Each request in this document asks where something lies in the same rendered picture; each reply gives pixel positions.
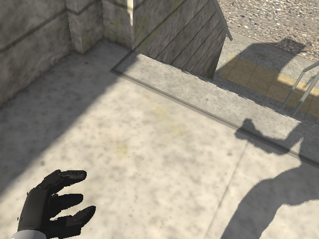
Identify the left robot hand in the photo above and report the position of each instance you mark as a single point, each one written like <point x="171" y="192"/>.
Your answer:
<point x="43" y="203"/>

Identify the left robot forearm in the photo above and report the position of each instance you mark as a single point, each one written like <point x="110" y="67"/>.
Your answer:
<point x="28" y="234"/>

